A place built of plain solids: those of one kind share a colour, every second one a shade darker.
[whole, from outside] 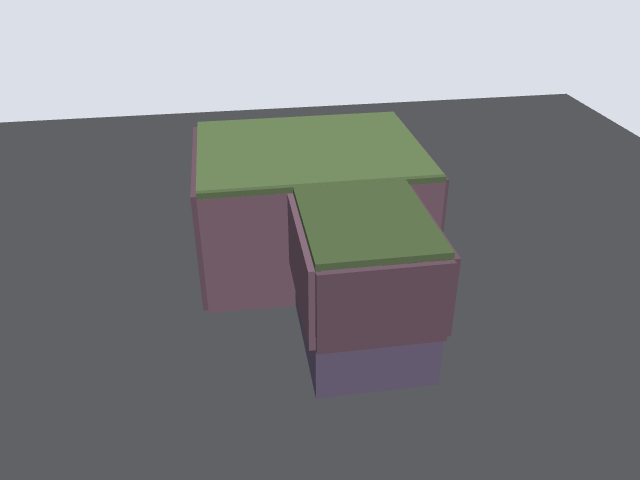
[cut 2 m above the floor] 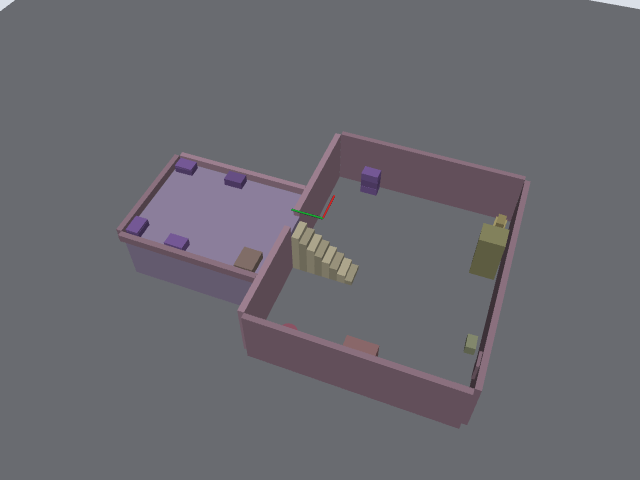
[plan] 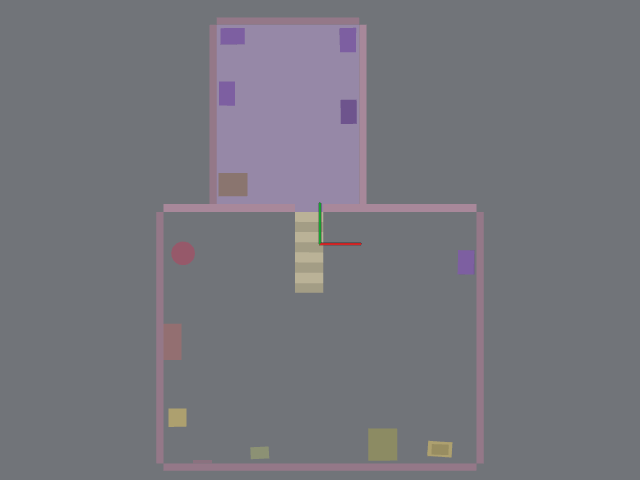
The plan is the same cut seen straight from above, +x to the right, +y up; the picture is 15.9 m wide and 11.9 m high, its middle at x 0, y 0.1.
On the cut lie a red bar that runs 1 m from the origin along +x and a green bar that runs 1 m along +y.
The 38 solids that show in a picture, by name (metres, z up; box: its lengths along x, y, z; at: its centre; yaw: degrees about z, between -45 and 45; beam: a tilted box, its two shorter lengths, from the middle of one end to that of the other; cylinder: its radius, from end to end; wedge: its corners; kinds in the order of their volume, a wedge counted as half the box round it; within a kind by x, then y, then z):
{
 "floor_1": {"box": [3.54, 4.65, 2.03], "at": [-0.79, 3.12, 0.72]},
 "wall_1": {"box": [0.18, 6.23, 4.25], "at": [-3.97, -2.32, 2.08]},
 "wall_2": {"box": [0.18, 4.45, 2.47], "at": [-2.65, 3.22, 2.97]},
 "wall_3": {"box": [3.26, 0.2, 4.25], "at": [-2.25, 0.89, 2.08]},
 "wall_4": {"box": [3.54, 0.18, 2.47], "at": [-0.79, 5.53, 2.97]},
 "wall_5": {"box": [7.76, 0.18, 4.25], "at": [0.0, -5.53, 2.08]},
 "wall_6": {"box": [0.18, 4.45, 2.47], "at": [1.07, 3.22, 2.97]},
 "wall_7": {"box": [3.8, 0.2, 4.25], "at": [1.98, 0.89, 2.08]},
 "wall_8": {"box": [0.18, 6.23, 4.25], "at": [3.97, -2.32, 2.08]},
 "roof_1": {"box": [3.54, 4.45, 0.2], "at": [-0.79, 3.22, 4.3]},
 "roof_2": {"box": [7.76, 6.23, 0.2], "at": [0.0, -2.32, 4.3]},
 "roof_3": {"box": [7.76, 0.2, 0.2], "at": [0.0, 0.89, 4.3]},
 "cage_trolley_1": {"box": [0.72, 0.8, 1.71], "at": [1.56, -4.97, 0.81], "yaw": 0.1},
 "lockers_1": {"box": [0.45, 0.9, 1.85], "at": [-3.66, -2.43, 0.88]},
 "tread_1": {"wedge": [[-0.62, -1.21, -0.05], [-0.62, -1.21, 0.19], [-0.62, -0.97, -0.05], [-0.62, -0.97, 0.18], [0.08, -1.21, -0.05], [0.08, -1.21, 0.19], [0.08, -0.97, -0.05], [0.08, -0.97, 0.19]]},
 "tread_2": {"wedge": [[-0.62, -0.97, -0.05], [-0.62, -0.97, 0.38], [-0.62, -0.71, -0.05], [-0.62, -0.71, 0.38], [0.08, -0.97, -0.05], [0.08, -0.97, 0.38], [0.08, -0.71, -0.05], [0.08, -0.71, 0.38]]},
 "tread_3": {"wedge": [[-0.62, -0.71, -0.05], [-0.62, -0.71, 0.57], [-0.62, -0.45, -0.05], [-0.62, -0.45, 0.57], [0.08, -0.71, -0.05], [0.08, -0.71, 0.57], [0.08, -0.46, -0.05], [0.08, -0.46, 0.57]]},
 "tread_4": {"wedge": [[-0.62, -0.45, -0.05], [-0.62, -0.45, 0.77], [-0.62, -0.2, -0.05], [-0.62, -0.2, 0.77], [0.08, -0.46, -0.05], [0.08, -0.46, 0.77], [0.08, -0.2, -0.05], [0.08, -0.2, 0.77]]},
 "tread_5": {"wedge": [[-0.62, -0.21, -0.05], [-0.62, -0.21, 0.96], [-0.62, 0.04, -0.05], [-0.62, 0.04, 0.96], [0.08, -0.21, -0.05], [0.08, -0.21, 0.96], [0.08, 0.05, -0.05], [0.08, 0.05, 0.96]]},
 "tread_6": {"wedge": [[-0.62, 0.04, -0.05], [-0.62, 0.04, 1.15], [-0.62, 0.3, -0.05], [-0.62, 0.3, 1.14], [0.08, 0.05, -0.05], [0.08, 0.05, 1.15], [0.08, 0.3, -0.05], [0.08, 0.3, 1.14]]},
 "tread_7": {"wedge": [[-0.62, 0.3, -0.05], [-0.62, 0.3, 1.34], [-0.62, 0.55, -0.05], [-0.62, 0.55, 1.34], [0.08, 0.3, -0.05], [0.08, 0.3, 1.34], [0.08, 0.55, -0.05], [0.08, 0.55, 1.34]]},
 "tread_8": {"wedge": [[-0.62, 0.55, -0.05], [-0.62, 0.55, 1.54], [-0.62, 0.8, -0.05], [-0.62, 0.8, 1.53], [0.08, 0.54, -0.05], [0.08, 0.54, 1.54], [0.08, 0.8, -0.05], [0.08, 0.8, 1.53]]},
 "crate_1": {"box": [0.4, 0.6, 0.3], "at": [-2.31, 3.73, 1.88], "yaw": -0.2},
 "crate_2": {"box": [0.6, 0.4, 0.2], "at": [-2.17, 5.15, 1.83], "yaw": 0.9},
 "crate_3": {"box": [0.6, 0.4, 0.2], "at": [-2.17, 5.15, 2.03], "yaw": 0.4},
 "crate_4": {"box": [0.4, 0.6, 0.2], "at": [0.69, 5.06, 1.83], "yaw": 1.5},
 "crate_5": {"box": [0.4, 0.6, 0.2], "at": [0.7, 5.06, 2.03], "yaw": -0.1},
 "crate_6": {"box": [0.4, 0.6, 0.3], "at": [0.71, 3.28, 1.88], "yaw": 0.6},
 "crate_7": {"box": [0.4, 0.6, 0.35], "at": [3.62, -0.45, 0.12]},
 "crate_8": {"box": [0.4, 0.6, 0.3], "at": [3.62, -0.45, 0.75], "yaw": -1.5},
 "crate_9": {"box": [0.4, 0.6, 0.3], "at": [3.63, -0.45, 0.45]},
 "bin_1": {"box": [0.72, 0.58, 1.06], "at": [-2.16, 1.47, 2.26]},
 "plant_1": {"cylinder": 0.28, "from": [-3.39, -0.23, 0.0], "to": [-3.39, -0.23, 0.88]},
 "carton_1": {"box": [0.45, 0.46, 0.34], "at": [-3.53, -4.3, 0.12], "yaw": 0.3},
 "carton_2": {"box": [0.6, 0.38, 0.34], "at": [2.97, -5.09, 0.52], "yaw": -4.2},
 "carton_3": {"box": [0.42, 0.26, 0.24], "at": [2.98, -5.1, 0.81], "yaw": -2.0},
 "bucket_1": {"box": [0.46, 0.3, 0.39], "at": [-1.49, -5.18, 0.14], "yaw": 2.7},
 "cabinet_1": {"box": [0.47, 0.09, 0.68], "at": [-2.91, -5.39, 1.49]}
}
